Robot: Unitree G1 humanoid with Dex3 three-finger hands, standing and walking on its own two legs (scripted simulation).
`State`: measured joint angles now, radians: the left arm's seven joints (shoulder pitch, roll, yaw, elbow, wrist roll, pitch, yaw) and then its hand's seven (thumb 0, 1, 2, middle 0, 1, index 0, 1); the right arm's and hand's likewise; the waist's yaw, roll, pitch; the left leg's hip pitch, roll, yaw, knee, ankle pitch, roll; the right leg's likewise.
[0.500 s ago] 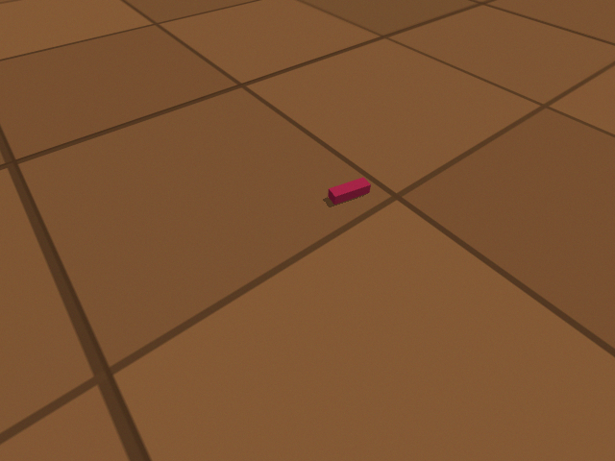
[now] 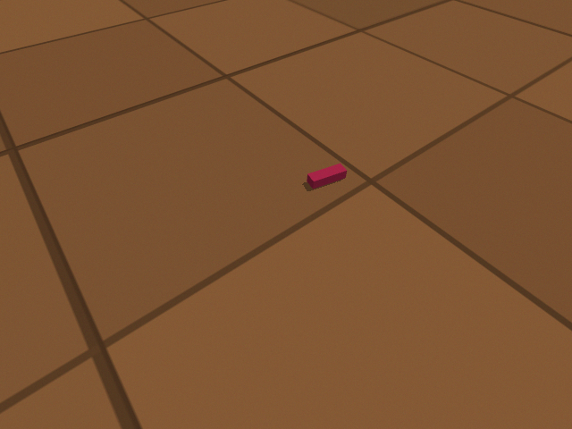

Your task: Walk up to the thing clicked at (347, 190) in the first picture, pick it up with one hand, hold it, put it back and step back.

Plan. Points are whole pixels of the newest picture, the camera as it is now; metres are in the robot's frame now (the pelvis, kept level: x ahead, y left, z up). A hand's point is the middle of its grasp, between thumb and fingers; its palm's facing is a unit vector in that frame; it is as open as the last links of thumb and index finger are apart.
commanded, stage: stand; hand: left
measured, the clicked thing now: (326, 175) +1.42 -0.23 -0.76
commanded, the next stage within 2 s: walk up in 0.62 s
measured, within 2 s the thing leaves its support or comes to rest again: neither
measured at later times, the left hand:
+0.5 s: hand out of the picture +0.07 +0.25 -0.16, palm faces -0.02 -0.94 -0.34, open 7.3 cm
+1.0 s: hand (158, 412) +0.18 +0.21 -0.14, palm faces +0.08 -0.91 -0.40, open 7.3 cm
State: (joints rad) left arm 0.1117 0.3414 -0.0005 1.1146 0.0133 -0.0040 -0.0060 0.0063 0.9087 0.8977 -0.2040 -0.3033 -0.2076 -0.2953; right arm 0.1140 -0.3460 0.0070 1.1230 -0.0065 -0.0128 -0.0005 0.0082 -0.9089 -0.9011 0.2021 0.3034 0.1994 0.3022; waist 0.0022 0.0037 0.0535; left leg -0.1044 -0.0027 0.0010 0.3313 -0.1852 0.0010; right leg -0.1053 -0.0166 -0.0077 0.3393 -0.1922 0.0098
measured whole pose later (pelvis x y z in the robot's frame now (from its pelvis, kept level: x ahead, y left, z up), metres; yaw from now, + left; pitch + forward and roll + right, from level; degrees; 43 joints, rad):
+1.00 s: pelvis +0.08 -0.11 -0.03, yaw +6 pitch -2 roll +0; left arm 0.13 0.47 0.15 0.88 0.07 0.00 -0.13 0.01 0.91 0.90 -0.20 -0.30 -0.20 -0.29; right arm 0.40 -0.48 -0.09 1.00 -0.04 -0.05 -0.02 0.01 -0.90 -0.90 0.21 0.30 0.20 0.30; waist -0.01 -0.01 0.03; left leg -0.21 0.09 -0.14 0.78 -0.49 0.02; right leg -0.40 -0.06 -0.01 0.69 -0.25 0.02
